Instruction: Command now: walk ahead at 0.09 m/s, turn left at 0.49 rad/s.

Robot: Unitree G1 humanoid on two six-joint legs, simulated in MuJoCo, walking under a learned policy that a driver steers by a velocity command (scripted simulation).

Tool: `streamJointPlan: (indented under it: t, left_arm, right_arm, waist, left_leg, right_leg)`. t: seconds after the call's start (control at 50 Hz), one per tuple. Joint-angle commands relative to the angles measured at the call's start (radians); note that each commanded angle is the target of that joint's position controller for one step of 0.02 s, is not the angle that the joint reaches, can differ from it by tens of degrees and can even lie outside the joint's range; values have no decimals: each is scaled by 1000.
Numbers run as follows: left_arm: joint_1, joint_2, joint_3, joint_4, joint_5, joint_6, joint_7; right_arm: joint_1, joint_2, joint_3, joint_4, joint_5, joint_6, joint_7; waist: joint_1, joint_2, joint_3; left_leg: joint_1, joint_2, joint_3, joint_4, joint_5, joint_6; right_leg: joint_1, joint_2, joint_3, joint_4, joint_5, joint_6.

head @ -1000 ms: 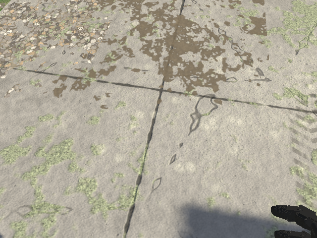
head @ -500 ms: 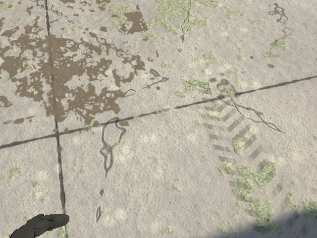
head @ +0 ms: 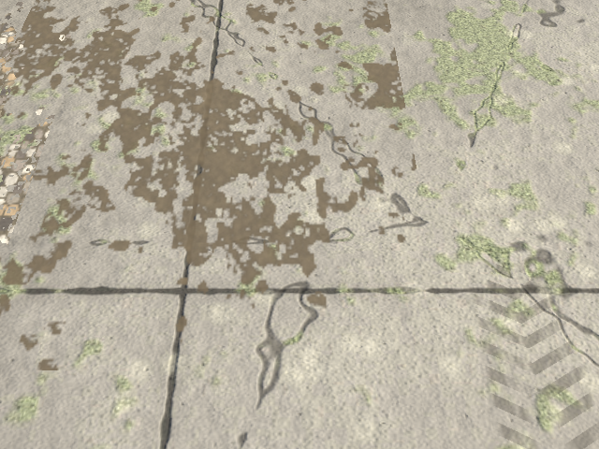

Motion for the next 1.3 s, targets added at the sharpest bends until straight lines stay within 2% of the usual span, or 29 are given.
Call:
streamJointPlan:
  t: [0.02,0.06,0.1,0.22,0.32,0.36,0.38,0.4,0.42,0.44,0.48,0.62,0.7,0.72,0.74,0.76,0.78,0.8,0.84,0.96,1.0,1.1,1.14,1.16,1.18,1.2,1.22,1.26,1.3]
  left_arm:
    - [40,134,17,-91,-22,-23,-27]
    - [-23,127,20,-95,-8,-4,-12]
    - [-5,109,20,-96,-7,14,-8]
    - [-3,79,11,-78,-10,14,2]
    - [-17,91,22,-89,-18,-10,-14]
    - [41,94,31,-71,-19,-23,-23]
    - [72,138,47,-66,-8,-25,-22]
    - [58,227,64,-79,13,-17,-14]
    - [43,235,67,-81,46,-17,-19]
    - [-16,174,50,-114,39,-22,-13]
    - [-73,116,33,-123,3,-20,-6]
    - [-3,119,26,-92,-5,2,-1]
    - [17,142,28,-72,-29,12,-10]
    - [50,126,22,-56,-36,6,-12]
    - [84,90,6,-45,-19,-9,-21]
    - [109,50,-10,-52,19,-30,-40]
    - [85,27,-17,-49,7,-35,-41]
    - [17,81,-9,-45,5,-30,-38]
    - [-36,115,5,-57,-14,-15,-28]
    - [6,101,23,-81,-26,16,-27]
    - [4,86,27,-95,-32,30,-36]
    - [75,83,27,-83,-44,35,-67]
    - [251,113,49,-6,-42,22,-62]
    - [342,227,78,-5,-43,8,-46]
    - [314,291,74,-63,-15,-31,-62]
    - [268,222,56,-77,-6,-55,-66]
    - [231,175,40,-80,-14,-67,-62]
    - [186,159,30,-94,-25,-66,-45]
    - [216,148,24,-97,-19,-64,-31]
  right_arm:
    - [128,-206,-61,-85,-3,1,-19]
    - [37,-142,-42,-97,30,21,-31]
    - [-3,-148,-44,-111,14,38,-40]
    - [1,-188,-67,-123,12,62,-70]
    - [-8,-180,-67,-136,13,83,-69]
    - [-26,-172,-64,-142,25,92,-72]
    - [-2,-145,-56,-141,27,94,-73]
    - [30,-92,-44,-150,22,92,-70]
    - [9,-146,-60,-176,16,75,-67]
    - [35,-199,-78,-147,10,70,-66]
    - [78,-169,-77,-89,13,85,-72]
    - [-21,-45,-18,-116,17,88,-65]
    - [34,-64,-24,-76,22,86,-57]
    - [45,-72,-23,-65,16,85,-57]
    - [54,-94,-22,-70,5,85,-63]
    - [71,-166,-34,-71,-9,91,-75]
    - [21,-101,-18,-50,-22,85,-64]
    - [-18,-59,-10,-68,-23,74,-53]
    - [9,-116,-28,-57,-24,63,-60]
    - [19,-134,-44,-62,-5,62,-92]
    - [-3,-139,-48,-60,0,53,-92]
    - [-63,-168,-59,-44,36,44,-67]
    - [-49,-97,-41,-29,26,40,-58]
    - [-69,-27,-20,-58,-2,31,-51]
    - [-137,-38,-18,-128,19,5,-53]
    - [-162,-106,-33,-121,53,-19,-47]
    - [-142,-134,-41,-104,54,-35,-41]
    - [-114,-132,-47,-64,9,-50,-45]
    - [-112,-114,-48,-51,6,-51,-36]
  waist:
    - [-61,96,-399]
    - [-22,-23,-216]
    - [19,43,-161]
    - [-5,113,-212]
    - [-22,165,-186]
    - [15,166,-180]
    - [16,112,-182]
    - [-25,-132,-163]
    - [-21,-319,-122]
    - [-29,-220,-115]
    - [-47,-125,-103]
    - [21,-210,-133]
    - [5,-209,-119]
    - [0,-181,-110]
    - [13,-114,-143]
    - [49,82,-188]
    - [54,176,-183]
    - [22,109,-127]
    - [-10,112,-72]
    - [-21,191,-47]
    - [-15,136,-43]
    - [27,114,-61]
    - [85,3,-77]
    - [101,-289,-77]
    - [94,-333,-81]
    - [87,-191,-24]
    - [57,-137,17]
    - [28,-74,23]
    - [30,-94,-5]
  left_leg:
    - [632,358,-563,-169,589,317]
    - [401,273,-436,-226,316,221]
    - [240,201,-382,-268,208,181]
    - [200,156,-388,-259,59,153]
    - [216,146,-491,-239,-89,119]
    - [188,113,-492,-189,-81,82]
    - [120,66,-452,-117,-163,36]
    - [-43,-63,-277,109,-373,-27]
    - [-133,-113,-171,349,-504,-75]
    - [-115,-70,-213,501,-448,-97]
    - [-116,-71,-195,605,-345,-129]
    - [55,1,-88,238,-323,-173]
    - [257,-6,-16,-155,-123,-135]
    - [336,0,-35,-278,-9,-107]
    - [483,81,-133,-278,121,-74]
    - [583,219,-243,-180,395,-22]
    - [398,230,-223,-184,213,43]
    - [364,159,-181,-200,55,20]
    - [348,132,-158,-211,-20,-11]
    - [323,340,-263,-236,162,135]
    - [347,386,-256,-224,297,168]
    - [229,300,-119,-262,-282,84]
    - [77,212,14,-19,-387,17]
    - [-150,105,126,421,-476,-82]
    - [-387,-22,-51,592,-522,-93]
    - [-434,41,-121,652,-453,-70]
    - [-433,75,-124,620,-338,-48]
    - [-362,110,-115,505,-160,-54]
    - [-299,91,-93,430,-39,-76]
  right_leg:
    - [-412,28,247,519,-75,33]
    - [-419,-34,226,376,43,36]
    - [-306,-27,201,218,94,46]
    - [-199,3,201,-49,201,86]
    - [-149,18,204,-230,209,55]
    - [-36,18,180,-430,310,22]
    - [58,-78,246,-514,340,-16]
    - [130,-307,480,-588,392,-121]
    - [31,-432,677,-634,504,-267]
    - [16,-405,617,-616,536,-276]
    - [41,-279,427,-563,561,-190]
    - [131,-231,282,-526,697,-207]
    - [89,-235,295,-483,710,-197]
    - [53,-220,289,-477,677,-159]
    - [-39,-197,281,-467,578,-93]
    - [-126,-119,205,-391,381,-32]
    - [-35,-96,159,-458,262,13]
    - [-17,-84,158,-439,329,37]
    - [-87,-56,150,-379,386,27]
    - [-237,-50,121,-33,44,22]
    - [-298,-87,143,63,-46,25]
    - [-54,-55,31,-204,160,-34]
    - [201,15,17,-362,199,-73]
    - [321,-217,420,-519,154,-171]
    - [311,-391,931,-720,-61,-365]
    - [295,-416,912,-751,-107,-372]
    - [267,-378,808,-731,-80,-326]
    - [233,-284,617,-707,113,-248]
    - [235,-230,515,-722,286,-222]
